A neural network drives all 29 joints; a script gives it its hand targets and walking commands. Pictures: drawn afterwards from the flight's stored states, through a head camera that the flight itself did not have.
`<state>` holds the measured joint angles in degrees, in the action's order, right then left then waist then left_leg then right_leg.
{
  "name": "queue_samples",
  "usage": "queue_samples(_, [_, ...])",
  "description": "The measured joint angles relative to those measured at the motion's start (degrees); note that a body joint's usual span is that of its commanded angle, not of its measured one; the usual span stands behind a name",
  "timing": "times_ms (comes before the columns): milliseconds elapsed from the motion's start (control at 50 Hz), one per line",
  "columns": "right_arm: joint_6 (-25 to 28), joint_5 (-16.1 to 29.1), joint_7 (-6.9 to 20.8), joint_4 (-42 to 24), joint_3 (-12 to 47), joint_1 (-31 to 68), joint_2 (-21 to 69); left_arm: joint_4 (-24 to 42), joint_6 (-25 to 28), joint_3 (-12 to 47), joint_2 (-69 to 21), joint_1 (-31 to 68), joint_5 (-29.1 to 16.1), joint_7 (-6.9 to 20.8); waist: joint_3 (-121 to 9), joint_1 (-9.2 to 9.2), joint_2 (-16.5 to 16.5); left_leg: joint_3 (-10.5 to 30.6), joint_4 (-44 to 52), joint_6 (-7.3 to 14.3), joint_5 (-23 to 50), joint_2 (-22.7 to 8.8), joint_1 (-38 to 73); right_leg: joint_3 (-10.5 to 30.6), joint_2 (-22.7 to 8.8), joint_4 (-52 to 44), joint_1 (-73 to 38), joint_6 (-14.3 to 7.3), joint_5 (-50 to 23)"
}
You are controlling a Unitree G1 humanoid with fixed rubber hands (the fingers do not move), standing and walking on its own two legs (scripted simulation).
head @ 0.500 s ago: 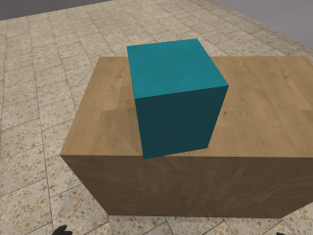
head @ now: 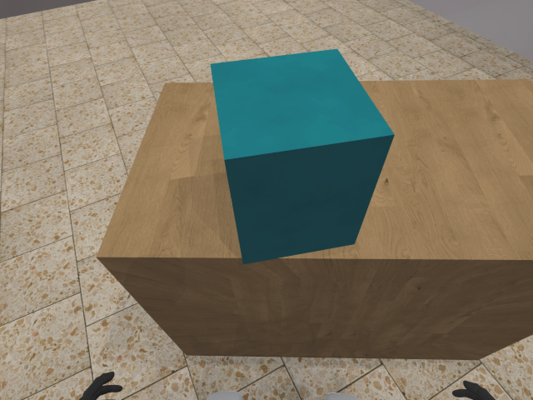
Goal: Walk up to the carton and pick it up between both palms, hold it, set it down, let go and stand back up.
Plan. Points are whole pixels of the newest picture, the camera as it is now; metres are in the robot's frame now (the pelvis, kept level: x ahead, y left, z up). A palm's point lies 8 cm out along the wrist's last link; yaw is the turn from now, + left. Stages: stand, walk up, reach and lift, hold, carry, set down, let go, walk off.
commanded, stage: reach and lift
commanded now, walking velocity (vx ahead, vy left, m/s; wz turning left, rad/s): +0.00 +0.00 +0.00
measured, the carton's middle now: (288, 161) +0.46 +0.00 +0.09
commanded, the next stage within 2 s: none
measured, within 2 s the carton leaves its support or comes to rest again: neither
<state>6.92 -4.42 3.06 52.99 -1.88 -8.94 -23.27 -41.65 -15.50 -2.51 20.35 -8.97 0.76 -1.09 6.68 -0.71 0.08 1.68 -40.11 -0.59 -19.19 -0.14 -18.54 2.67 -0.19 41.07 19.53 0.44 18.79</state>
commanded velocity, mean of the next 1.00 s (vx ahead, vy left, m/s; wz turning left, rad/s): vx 0.00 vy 0.00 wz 0.00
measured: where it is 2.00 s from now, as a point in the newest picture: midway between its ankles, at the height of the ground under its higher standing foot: outside the picture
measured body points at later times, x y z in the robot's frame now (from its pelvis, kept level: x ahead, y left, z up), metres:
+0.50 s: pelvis +0.02 -0.01 +0.02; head +0.01 +0.00 +0.47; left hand +0.19 +0.25 -0.05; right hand +0.19 -0.31 -0.04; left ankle +0.03 +0.14 -0.72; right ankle +0.04 -0.13 -0.72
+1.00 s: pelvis +0.00 -0.01 +0.02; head -0.03 -0.03 +0.47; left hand +0.19 +0.21 +0.01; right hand +0.20 -0.27 +0.01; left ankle +0.03 +0.14 -0.72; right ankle +0.04 -0.13 -0.72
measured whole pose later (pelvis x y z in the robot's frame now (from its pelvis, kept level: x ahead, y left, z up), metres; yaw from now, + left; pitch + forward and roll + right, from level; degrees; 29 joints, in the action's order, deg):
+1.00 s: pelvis +0.00 -0.01 +0.02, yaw -1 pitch -9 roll +0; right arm -0.5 4.8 10.5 14.5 -2.3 -16.1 -21.8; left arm -6.7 -16.4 -0.6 8.4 -17.2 -0.4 -7.3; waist 4.3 -0.7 1.7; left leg 1.3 -24.2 -1.6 -12.2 -2.1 -4.0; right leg 2.7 1.1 25.3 5.3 0.0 11.4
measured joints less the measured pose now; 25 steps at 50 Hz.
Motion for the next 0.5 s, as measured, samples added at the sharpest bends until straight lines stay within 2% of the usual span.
queue_samples(40, [0.9,-0.2,0.7,0.0,-0.3,1.6,0.1,2.8,-3.8,0.0,-0.3,1.5,0.0,-0.1,1.1,0.00,0.4,0.0,-1.5,-0.1,-0.4,-0.2,-1.1,0.0,0.3,1.5,1.1,0.0,0.5])
queue_samples(100, [2.0,-0.2,0.8,-0.2,-0.4,3.0,0.6,8.0,-6.6,0.0,-1.0,2.3,0.0,-0.1,2.2,0.00,0.6,0.0,-1.7,-0.4,-0.6,-0.6,-1.3,0.0,0.7,1.8,1.4,0.0,0.6])
queue_samples(220, [3.4,0.6,0.8,-3.3,-0.4,3.0,1.4,16.4,-6.1,0.0,-1.5,2.3,0.0,-0.3,2.1,0.01,-0.1,-0.1,-0.3,-1.6,-0.7,-1.3,1.1,0.0,1.2,1.1,-0.5,-0.5,1.1])
queue_samples(400, [4.3,4.7,0.8,-9.5,-0.4,1.5,1.4,18.3,-3.1,0.0,-3.0,0.5,0.0,-0.5,0.3,0.00,-1.7,-0.2,9.4,-1.8,2.6,-1.3,11.3,0.0,0.9,-7.2,-10.1,-0.7,-1.4])
queue_samples(500, [2.0,5.5,1.2,-11.2,-0.4,0.6,1.5,18.5,-3.0,0.0,-3.6,-1.9,0.0,-0.6,0.2,-0.01,-2.4,-0.2,12.9,-1.8,4.5,-1.3,14.4,0.0,0.8,-11.1,-13.4,-0.7,-3.3])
